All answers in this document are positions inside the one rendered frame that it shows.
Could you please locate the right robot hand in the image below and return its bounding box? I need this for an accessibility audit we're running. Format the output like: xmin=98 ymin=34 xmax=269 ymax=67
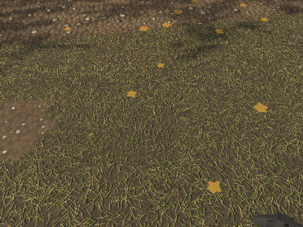
xmin=252 ymin=212 xmax=303 ymax=227

